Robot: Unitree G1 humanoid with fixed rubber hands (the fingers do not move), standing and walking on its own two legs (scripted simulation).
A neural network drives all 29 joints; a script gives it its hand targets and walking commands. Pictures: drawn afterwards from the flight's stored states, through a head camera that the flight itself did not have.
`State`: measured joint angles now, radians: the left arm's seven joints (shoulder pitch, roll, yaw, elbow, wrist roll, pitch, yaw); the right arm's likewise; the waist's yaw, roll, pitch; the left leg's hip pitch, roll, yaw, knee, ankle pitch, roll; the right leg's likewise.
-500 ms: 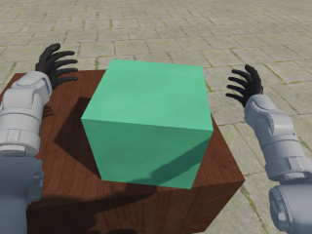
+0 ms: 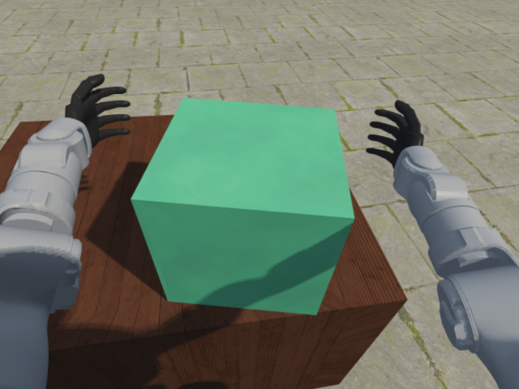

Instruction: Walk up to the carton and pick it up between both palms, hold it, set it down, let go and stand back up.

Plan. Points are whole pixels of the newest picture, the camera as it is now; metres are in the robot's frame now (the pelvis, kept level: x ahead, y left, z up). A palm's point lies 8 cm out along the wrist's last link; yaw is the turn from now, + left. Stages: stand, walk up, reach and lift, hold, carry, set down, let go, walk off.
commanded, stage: reach and lift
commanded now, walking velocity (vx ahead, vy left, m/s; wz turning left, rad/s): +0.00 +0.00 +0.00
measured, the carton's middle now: (249, 206) +0.46 -0.03 +0.02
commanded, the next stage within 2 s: none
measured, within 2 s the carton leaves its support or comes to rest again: neither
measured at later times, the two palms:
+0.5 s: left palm (116, 179) +0.47 +0.20 +0.12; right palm (381, 193) +0.39 -0.24 +0.11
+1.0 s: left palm (134, 186) +0.47 +0.18 +0.10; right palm (369, 200) +0.39 -0.23 +0.09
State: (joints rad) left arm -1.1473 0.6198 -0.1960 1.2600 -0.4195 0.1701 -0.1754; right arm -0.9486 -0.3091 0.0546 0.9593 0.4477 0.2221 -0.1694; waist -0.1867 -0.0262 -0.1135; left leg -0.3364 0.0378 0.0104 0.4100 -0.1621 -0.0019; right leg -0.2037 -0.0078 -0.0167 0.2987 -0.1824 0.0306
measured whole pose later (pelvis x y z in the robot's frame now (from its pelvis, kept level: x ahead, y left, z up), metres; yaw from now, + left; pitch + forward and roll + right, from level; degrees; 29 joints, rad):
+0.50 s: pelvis -0.01 +0.00 -0.01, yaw +0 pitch +14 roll -2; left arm -1.07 0.47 -0.27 1.44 -0.40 -0.16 -0.12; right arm -0.89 -0.25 0.10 1.18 0.45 -0.08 -0.15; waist -0.17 -0.01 -0.21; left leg -0.60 0.04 -0.01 0.54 -0.19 0.00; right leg -0.47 -0.01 -0.03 0.45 -0.23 0.03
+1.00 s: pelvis -0.01 +0.00 -0.02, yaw +0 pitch +18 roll -3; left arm -1.07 0.41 -0.22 1.47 -0.36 -0.23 -0.11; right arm -0.89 -0.20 0.10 1.20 0.43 -0.16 -0.17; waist -0.17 0.01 -0.25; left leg -0.72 0.04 -0.03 0.61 -0.21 -0.01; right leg -0.59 0.00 -0.04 0.54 -0.26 0.03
